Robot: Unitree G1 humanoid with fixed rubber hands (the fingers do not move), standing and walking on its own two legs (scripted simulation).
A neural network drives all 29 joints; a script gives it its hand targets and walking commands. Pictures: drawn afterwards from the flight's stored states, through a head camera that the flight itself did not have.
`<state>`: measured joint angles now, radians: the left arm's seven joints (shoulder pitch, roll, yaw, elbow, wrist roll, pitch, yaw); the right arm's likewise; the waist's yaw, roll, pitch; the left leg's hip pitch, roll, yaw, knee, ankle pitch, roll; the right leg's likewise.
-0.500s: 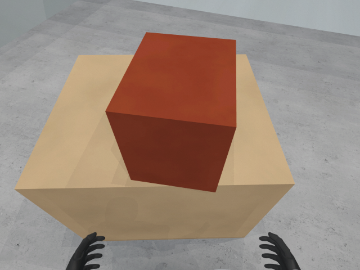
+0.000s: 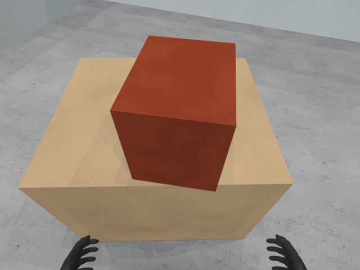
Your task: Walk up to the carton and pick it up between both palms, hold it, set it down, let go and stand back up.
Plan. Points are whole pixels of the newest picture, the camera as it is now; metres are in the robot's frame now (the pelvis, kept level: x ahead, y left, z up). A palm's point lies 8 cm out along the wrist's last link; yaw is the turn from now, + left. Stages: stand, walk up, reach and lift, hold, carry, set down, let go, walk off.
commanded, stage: stand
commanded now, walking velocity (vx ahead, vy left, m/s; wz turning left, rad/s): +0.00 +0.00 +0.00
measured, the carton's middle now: (182, 113) +0.51 +0.00 +0.02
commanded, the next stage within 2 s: none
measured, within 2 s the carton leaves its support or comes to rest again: neither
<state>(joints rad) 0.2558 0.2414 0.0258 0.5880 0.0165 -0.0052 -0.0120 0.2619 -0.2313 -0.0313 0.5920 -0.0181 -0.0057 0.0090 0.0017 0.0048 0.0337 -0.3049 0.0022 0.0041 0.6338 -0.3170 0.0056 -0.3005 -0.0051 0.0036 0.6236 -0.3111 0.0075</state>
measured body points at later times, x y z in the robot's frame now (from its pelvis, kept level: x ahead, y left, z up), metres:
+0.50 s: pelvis +0.00 +0.00 +0.00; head +0.00 +0.00 +0.45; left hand +0.12 +0.25 -0.10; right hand +0.13 -0.25 -0.09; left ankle +0.01 +0.12 -0.73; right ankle +0.01 -0.13 -0.73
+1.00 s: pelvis +0.00 -0.01 +0.00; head +0.00 -0.01 +0.45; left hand +0.12 +0.25 -0.10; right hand +0.12 -0.26 -0.10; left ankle +0.01 +0.12 -0.73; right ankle +0.01 -0.13 -0.73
